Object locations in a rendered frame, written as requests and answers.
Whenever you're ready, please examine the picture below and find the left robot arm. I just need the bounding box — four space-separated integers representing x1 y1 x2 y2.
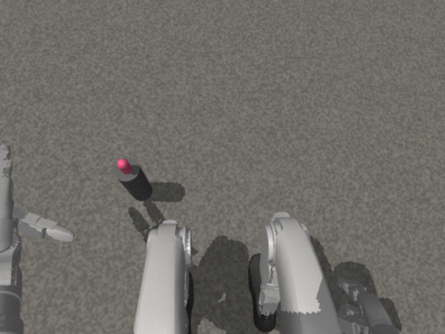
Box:
0 218 24 334

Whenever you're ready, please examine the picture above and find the left robot hand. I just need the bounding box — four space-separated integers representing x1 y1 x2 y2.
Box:
0 143 74 241

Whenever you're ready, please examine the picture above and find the bottle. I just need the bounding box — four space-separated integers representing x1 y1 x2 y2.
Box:
113 158 152 201

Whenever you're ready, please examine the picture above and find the right robot foot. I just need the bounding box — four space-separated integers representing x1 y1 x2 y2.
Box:
248 253 276 333

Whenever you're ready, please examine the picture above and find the right robot hand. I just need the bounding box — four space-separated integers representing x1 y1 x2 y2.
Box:
337 278 393 334

